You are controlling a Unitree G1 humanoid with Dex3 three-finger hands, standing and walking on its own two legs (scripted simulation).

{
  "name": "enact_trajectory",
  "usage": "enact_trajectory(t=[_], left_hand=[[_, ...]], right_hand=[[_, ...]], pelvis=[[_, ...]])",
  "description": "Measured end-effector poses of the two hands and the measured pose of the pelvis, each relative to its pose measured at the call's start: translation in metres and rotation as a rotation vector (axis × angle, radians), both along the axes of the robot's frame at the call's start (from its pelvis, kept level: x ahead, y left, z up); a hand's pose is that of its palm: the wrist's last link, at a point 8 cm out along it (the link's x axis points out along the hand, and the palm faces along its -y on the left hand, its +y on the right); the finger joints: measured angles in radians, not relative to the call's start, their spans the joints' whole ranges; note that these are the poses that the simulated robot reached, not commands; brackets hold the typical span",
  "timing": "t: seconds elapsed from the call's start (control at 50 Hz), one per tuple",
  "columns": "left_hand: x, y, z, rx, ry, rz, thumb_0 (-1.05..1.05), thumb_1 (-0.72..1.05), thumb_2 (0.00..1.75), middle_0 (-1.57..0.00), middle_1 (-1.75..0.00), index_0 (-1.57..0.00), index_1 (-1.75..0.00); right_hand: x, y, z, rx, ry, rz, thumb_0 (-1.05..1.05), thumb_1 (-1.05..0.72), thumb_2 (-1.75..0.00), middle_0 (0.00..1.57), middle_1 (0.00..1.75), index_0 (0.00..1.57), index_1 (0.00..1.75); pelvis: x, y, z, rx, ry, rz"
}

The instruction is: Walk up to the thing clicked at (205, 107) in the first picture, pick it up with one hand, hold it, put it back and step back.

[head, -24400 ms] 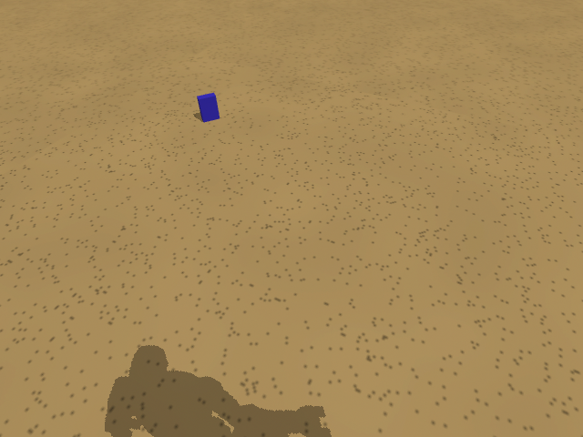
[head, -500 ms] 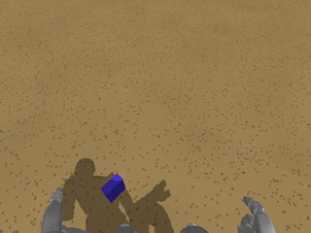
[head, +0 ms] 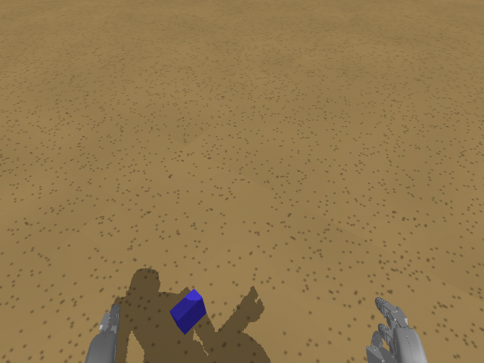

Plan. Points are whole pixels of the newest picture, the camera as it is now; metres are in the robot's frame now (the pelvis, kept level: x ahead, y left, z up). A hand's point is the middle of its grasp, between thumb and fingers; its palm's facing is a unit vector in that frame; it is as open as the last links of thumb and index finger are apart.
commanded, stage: home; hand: left
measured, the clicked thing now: (189, 312) +0.43 +0.21 -0.64
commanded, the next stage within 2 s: stand in 1.38 s
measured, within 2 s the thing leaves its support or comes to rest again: neither
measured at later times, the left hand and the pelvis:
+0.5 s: hand out of the picture +0.16 +0.17 -0.06, palm faces +0.09 -0.96 -0.28, open 17.5 cm; pelvis -0.01 -0.01 +0.00, yaw +0 degrees
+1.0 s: hand (145, 359) +0.17 +0.18 -0.06, palm faces +0.09 -0.96 -0.27, open 17.5 cm; pelvis +0.00 +0.00 +0.00, yaw +0 degrees
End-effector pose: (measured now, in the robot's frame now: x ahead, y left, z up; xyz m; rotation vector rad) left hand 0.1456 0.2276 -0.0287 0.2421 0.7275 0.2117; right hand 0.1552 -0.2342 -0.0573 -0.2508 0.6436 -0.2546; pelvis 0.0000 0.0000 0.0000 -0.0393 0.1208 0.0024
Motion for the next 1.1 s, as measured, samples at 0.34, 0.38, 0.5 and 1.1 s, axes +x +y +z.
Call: enact_trajectory(t=[0.34, 0.38, 0.5, 1.1], left_hand=[[-0.006, -0.007, 0.001, -0.010, 0.002, -0.016, -0.01, -0.51, 0.07, -0.06, -0.06, -0.06, -0.06], [-0.006, -0.007, 0.001, -0.009, 0.003, -0.017, -0.01, -0.52, 0.07, -0.06, -0.06, -0.06, -0.06], [-0.006, -0.008, 0.001, -0.010, 0.000, -0.016, -0.01, -0.54, 0.05, -0.06, -0.05, -0.05, -0.05], [0.005, -0.005, 0.001, -0.017, 0.001, -0.012, -0.01, -0.54, 0.05, -0.06, -0.05, -0.05, -0.05]], right_hand=[[-0.020, -0.008, -0.003, 0.009, 0.022, -0.015, 0.01, -0.90, -0.90, 0.20, 0.30, 0.21, 0.30], [-0.020, -0.008, -0.003, 0.010, 0.022, -0.015, 0.01, -0.90, -0.90, 0.20, 0.30, 0.21, 0.30], [-0.020, -0.008, -0.003, 0.009, 0.019, -0.012, 0.01, -0.90, -0.90, 0.20, 0.30, 0.21, 0.30], [-0.007, -0.004, -0.001, 0.006, 0.016, -0.009, 0.01, -0.90, -0.90, 0.20, 0.30, 0.21, 0.30]], pelvis=[[-0.008, -0.005, 0.003, 0.006, -0.014, -0.004], [-0.008, -0.005, 0.003, 0.007, -0.014, -0.005], [-0.009, -0.005, 0.003, 0.007, -0.015, -0.005], [0.002, -0.003, 0.004, 0.005, -0.007, -0.005]])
